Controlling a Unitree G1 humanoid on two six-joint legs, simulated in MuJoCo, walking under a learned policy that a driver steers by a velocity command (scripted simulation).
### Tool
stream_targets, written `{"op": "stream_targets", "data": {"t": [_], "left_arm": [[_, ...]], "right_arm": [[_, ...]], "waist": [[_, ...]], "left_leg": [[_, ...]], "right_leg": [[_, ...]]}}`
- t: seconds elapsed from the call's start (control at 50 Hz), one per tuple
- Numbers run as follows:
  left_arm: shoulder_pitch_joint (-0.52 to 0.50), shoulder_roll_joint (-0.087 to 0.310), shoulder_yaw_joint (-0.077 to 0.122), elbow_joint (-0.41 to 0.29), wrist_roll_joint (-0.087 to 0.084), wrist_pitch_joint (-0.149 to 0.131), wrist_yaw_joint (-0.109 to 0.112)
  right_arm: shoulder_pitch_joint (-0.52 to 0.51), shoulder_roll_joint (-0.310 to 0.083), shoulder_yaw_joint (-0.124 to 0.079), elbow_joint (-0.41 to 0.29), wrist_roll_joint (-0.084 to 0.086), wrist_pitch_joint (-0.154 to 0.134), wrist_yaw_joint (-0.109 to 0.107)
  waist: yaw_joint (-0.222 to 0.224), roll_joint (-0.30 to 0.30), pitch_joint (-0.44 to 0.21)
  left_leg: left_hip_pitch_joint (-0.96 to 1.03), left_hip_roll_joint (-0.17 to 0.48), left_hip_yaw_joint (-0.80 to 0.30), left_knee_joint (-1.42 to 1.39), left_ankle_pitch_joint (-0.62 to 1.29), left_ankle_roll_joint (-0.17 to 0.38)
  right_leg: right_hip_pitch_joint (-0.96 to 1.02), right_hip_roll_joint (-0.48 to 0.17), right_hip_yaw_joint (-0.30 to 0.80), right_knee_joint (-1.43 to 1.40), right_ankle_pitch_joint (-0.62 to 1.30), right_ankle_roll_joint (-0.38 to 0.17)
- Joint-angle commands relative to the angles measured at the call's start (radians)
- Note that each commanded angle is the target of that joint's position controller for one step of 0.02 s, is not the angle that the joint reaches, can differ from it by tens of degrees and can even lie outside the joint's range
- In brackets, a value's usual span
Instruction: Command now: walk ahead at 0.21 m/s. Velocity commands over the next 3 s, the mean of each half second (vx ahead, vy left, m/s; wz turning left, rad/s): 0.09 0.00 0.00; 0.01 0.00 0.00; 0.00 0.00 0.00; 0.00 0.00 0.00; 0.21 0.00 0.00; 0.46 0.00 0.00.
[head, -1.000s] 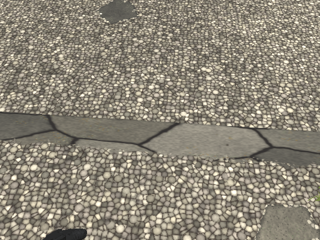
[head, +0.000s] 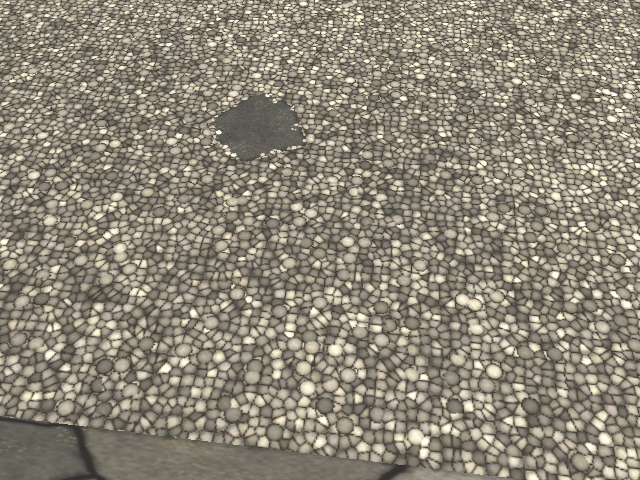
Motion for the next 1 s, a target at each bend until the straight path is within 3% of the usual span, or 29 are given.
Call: {"op": "stream_targets", "data": {"t": [0.02,0.06,0.08,0.1,0.12,0.14,0.16,0.18,0.2,0.22,0.28,0.34,0.38,0.4,0.42,0.46,0.48,0.54,0.68,1.0], "left_arm": [[-0.024,0.057,0.004,-0.046,0.003,-0.007,-0.01],[0.02,0.088,0.014,-0.035,0.011,-0.015,-0.015],[0.087,0.111,0.024,-0.007,0.018,-0.02,-0.014],[0.152,0.176,0.041,0.012,0.03,-0.024,-0.008],[0.196,0.203,0.039,0.018,0.042,-0.018,-0.002],[0.233,0.125,0.018,0.033,0.031,-0.005,-0.005],[0.213,0.089,0.003,0.032,0.013,0.002,-0.011],[0.144,0.096,0.001,0.021,0.009,0.005,-0.011],[0.08,0.095,-0.002,0.006,0.014,0.008,-0.007],[0.02,0.095,-0.004,-0.007,0.019,0.013,-0.001],[-0.032,0.095,-0.002,-0.01,0.034,0.03,0.009],[-0.024,0.092,-0.004,0.007,0.012,0.039,0.017],[0.019,0.07,-0.011,0.032,0.003,0.043,0.018],[0.034,0.071,-0.011,0.039,0.008,0.045,0.017],[0.057,0.068,-0.006,0.034,0.007,0.049,0.019],[0.054,0.068,-0.006,0.042,0.013,0.049,0.026],[0.066,0.06,-0.007,0.052,0.013,0.05,0.029],[0.082,0.06,-0.005,0.073,0.013,0.05,0.025],[0.081,0.061,-0.005,0.102,0.005,0.054,0.02],[0.08,0.068,-0.003,0.154,0.001,0.074,0.032]], "right_arm": [[-0.006,-0.158,-0.028,-0.026,0.008,0.004,-0.011],[-0.034,-0.165,-0.032,-0.022,0.016,0.015,-0.015],[-0.043,-0.162,-0.032,-0.023,0.019,0.019,-0.018],[-0.003,-0.15,-0.028,-0.025,0.004,0.016,-0.018],[0.12,-0.072,-0.006,-0.006,-0.012,0.007,-0.013],[0.156,-0.036,0.01,0.016,-0.001,0.012,-0.01],[0.097,-0.107,-0.008,0.007,0.018,0.027,-0.009],[0.03,-0.125,-0.016,-0.011,0.029,0.045,-0.016],[-0.016,-0.127,-0.021,-0.016,0.025,0.064,-0.027],[-0.032,-0.125,-0.025,-0.018,0.018,0.082,-0.037],[-0.005,-0.081,-0.019,0.002,0.01,0.1,-0.052],[0.017,-0.068,-0.017,0.03,0.001,0.1,-0.045],[-0.001,-0.084,-0.017,0.026,-0.021,0.102,-0.037],[-0.018,-0.111,-0.017,0.012,-0.024,0.101,-0.038],[-0.041,-0.164,-0.029,0.021,-0.008,0.097,-0.039],[-0.075,-0.109,-0.016,0.022,-0.007,0.073,-0.037],[-0.09,-0.111,-0.017,0.022,-0.007,0.064,-0.036],[-0.062,-0.099,-0.014,0.031,0.0,0.045,-0.035],[-0.014,-0.093,-0.008,0.046,0.004,0.05,-0.036],[0.001,-0.069,0.0,0.053,0.003,0.062,-0.037]], "waist": [[0.026,0.132,-0.029],[0.064,0.13,-0.05],[0.097,0.109,-0.08],[0.098,0.041,-0.147],[0.045,-0.1,-0.274],[0.073,-0.206,-0.368],[0.08,-0.133,-0.338],[0.069,-0.083,-0.249],[0.058,-0.042,-0.178],[0.037,-0.04,-0.135],[0.01,-0.096,-0.11],[-0.006,-0.081,-0.12],[0.001,-0.045,-0.074],[0.021,-0.01,-0.029],[0.068,0.108,0.014],[0.072,0.15,0.028],[0.08,0.155,0.026],[0.068,0.106,0.002],[0.05,0.056,-0.036],[0.056,0.055,-0.008]], "left_leg": [[-0.022,0.256,-0.078,0.029,0.618,0.117],[0.019,0.268,-0.104,0.114,0.606,0.095],[0.021,0.231,-0.095,0.196,0.601,0.068],[-0.034,0.164,-0.062,0.323,0.496,0.022],[-0.249,0.084,-0.037,0.531,0.09,-0.033],[-0.344,0.036,-0.073,0.726,-0.425,-0.077],[-0.379,0.064,-0.13,0.803,-0.516,-0.086],[-0.424,0.091,-0.13,0.825,-0.478,-0.089],[-0.427,0.113,-0.123,0.802,-0.425,-0.094],[-0.386,0.133,-0.125,0.752,-0.372,-0.099],[-0.224,0.121,-0.081,0.557,-0.253,-0.098],[-0.093,0.097,-0.041,0.349,-0.032,-0.075],[-0.059,0.114,-0.057,0.239,0.025,-0.041],[-0.095,0.165,-0.107,0.174,-0.032,-0.015],[-0.241,0.162,-0.114,0.157,-0.22,0.007],[-0.364,0.157,-0.125,0.081,-0.291,-0.018],[-0.366,0.154,-0.122,0.076,-0.249,-0.033],[-0.291,0.143,-0.107,0.111,-0.126,-0.044],[-0.212,0.128,-0.084,0.161,0.047,-0.036],[-0.192,0.112,-0.063,0.155,0.077,-0.04]], "right_leg": [[0.141,0.044,-0.023,-0.076,0.015,-0.016],[0.201,0.056,-0.018,-0.143,-0.017,-0.044],[0.301,0.075,-0.032,-0.215,0.073,-0.062],[0.465,0.004,0.027,-0.195,0.469,-0.092],[0.764,-0.171,0.194,-0.107,0.794,-0.213],[0.832,-0.291,0.344,-0.145,0.787,-0.332],[0.749,-0.261,0.353,-0.195,0.518,-0.317],[0.643,-0.231,0.324,-0.243,0.276,-0.278],[0.528,-0.206,0.298,-0.293,0.096,-0.249],[0.421,-0.181,0.268,-0.341,-0.043,-0.221],[0.261,-0.105,0.167,-0.399,-0.226,-0.184],[0.225,-0.076,0.123,-0.399,-0.398,-0.156],[0.189,-0.04,0.105,-0.398,-0.573,-0.084],[0.185,-0.015,0.087,-0.364,-0.587,-0.05],[0.261,0.05,0.015,-0.338,-0.511,-0.024],[0.413,0.063,-0.009,-0.249,-0.352,-0.02],[0.44,0.06,-0.011,-0.232,-0.306,-0.029],[0.435,0.059,-0.014,-0.213,-0.212,-0.044],[0.456,0.055,-0.018,-0.176,-0.048,-0.042],[0.472,0.052,-0.015,-0.166,-0.032,-0.033]]}}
